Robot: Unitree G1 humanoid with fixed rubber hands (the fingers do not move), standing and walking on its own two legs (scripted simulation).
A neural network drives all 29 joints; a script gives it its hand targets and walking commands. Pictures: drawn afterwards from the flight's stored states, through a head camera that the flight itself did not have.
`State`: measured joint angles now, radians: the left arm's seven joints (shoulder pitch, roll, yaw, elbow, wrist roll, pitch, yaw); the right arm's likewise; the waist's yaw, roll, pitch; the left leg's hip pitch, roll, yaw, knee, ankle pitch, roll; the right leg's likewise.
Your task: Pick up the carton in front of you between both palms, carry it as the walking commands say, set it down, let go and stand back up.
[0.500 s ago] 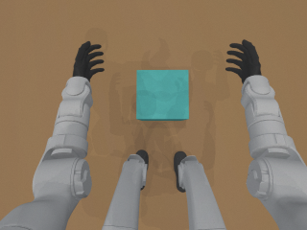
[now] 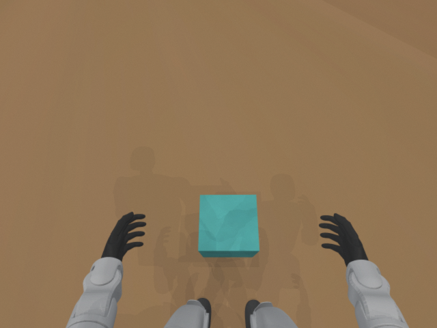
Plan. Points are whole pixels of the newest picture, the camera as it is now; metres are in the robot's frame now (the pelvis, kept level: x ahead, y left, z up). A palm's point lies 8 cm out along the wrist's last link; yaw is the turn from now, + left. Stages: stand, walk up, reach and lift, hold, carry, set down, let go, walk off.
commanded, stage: let go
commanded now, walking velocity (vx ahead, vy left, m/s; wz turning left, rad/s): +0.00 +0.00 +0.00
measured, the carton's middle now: (227, 228) +0.39 +0.00 -0.63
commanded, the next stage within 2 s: stand in 0.62 s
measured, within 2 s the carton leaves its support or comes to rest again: neither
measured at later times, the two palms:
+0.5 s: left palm (93, 296) +0.16 +0.23 -0.04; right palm (377, 301) +0.17 -0.23 -0.04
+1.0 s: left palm (89, 308) +0.14 +0.26 -0.09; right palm out of the picture +0.12 -0.26 -0.09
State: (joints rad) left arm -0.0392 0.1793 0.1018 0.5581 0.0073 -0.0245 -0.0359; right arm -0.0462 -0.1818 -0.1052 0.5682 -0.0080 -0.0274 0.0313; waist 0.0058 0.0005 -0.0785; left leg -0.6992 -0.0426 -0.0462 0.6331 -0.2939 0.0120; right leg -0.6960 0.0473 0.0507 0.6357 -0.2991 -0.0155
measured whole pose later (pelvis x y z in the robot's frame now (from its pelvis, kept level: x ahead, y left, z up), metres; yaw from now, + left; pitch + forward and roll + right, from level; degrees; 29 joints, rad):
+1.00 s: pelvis +0.04 +0.00 +0.01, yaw -2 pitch +3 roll +0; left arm 0.32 0.26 0.01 0.74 0.02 -0.06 0.02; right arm 0.32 -0.27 -0.01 0.73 -0.03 -0.05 -0.02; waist -0.01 0.00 -0.09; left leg -0.23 -0.02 0.00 0.55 -0.38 0.01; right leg -0.24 0.05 0.07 0.56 -0.37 -0.02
